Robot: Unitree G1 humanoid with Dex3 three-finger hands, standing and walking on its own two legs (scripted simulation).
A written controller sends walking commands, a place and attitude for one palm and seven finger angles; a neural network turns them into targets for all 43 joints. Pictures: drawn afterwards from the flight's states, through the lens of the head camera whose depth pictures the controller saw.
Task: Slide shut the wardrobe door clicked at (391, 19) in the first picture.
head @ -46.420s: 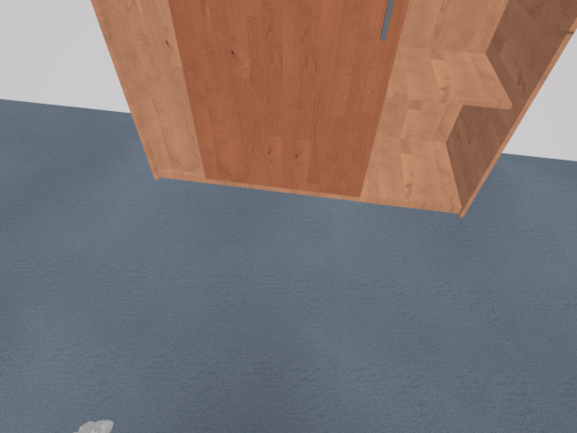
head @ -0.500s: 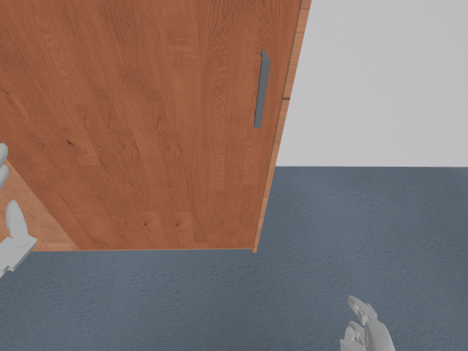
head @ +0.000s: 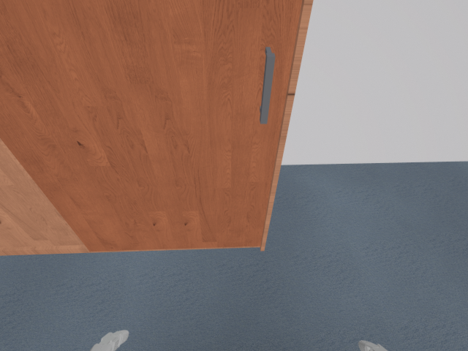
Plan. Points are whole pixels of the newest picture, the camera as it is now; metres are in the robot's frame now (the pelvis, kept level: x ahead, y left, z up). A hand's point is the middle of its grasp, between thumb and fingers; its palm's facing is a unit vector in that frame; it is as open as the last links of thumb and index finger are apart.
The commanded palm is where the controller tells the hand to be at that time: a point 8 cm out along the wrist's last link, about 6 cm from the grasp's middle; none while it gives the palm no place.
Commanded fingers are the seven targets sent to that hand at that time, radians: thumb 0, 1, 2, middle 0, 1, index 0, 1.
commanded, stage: let the arm hang, fingers relaxed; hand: left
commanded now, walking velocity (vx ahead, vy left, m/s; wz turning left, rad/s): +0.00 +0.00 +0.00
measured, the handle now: (265, 87) +0.65 -0.05 +0.12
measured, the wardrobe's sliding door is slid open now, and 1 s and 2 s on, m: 0.00 0.00 0.00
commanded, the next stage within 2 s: look to check the result in 0.86 s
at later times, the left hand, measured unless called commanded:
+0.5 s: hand out of the picture -0.02 +0.20 -0.16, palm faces +0.00 -0.97 -0.24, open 7.3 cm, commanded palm none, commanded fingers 0.00 0.90 0.90 -0.20 -0.30 -0.20 -0.30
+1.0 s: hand out of the picture +0.07 +0.20 -0.15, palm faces -0.01 -0.97 -0.25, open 7.4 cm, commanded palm none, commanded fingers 0.00 0.90 0.90 -0.20 -0.30 -0.20 -0.30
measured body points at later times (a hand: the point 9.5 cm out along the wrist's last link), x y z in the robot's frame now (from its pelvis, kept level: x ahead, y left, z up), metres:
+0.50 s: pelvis +0.00 +0.01 +0.01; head +0.02 +0.00 +0.46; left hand -0.02 +0.25 -0.14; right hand -0.02 -0.21 -0.15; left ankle +0.03 +0.10 -0.73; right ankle +0.01 -0.12 -0.73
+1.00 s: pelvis +0.02 +0.00 +0.02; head +0.04 -0.01 +0.47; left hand +0.07 +0.25 -0.14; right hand +0.05 -0.26 -0.14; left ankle +0.03 +0.10 -0.73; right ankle +0.01 -0.12 -0.73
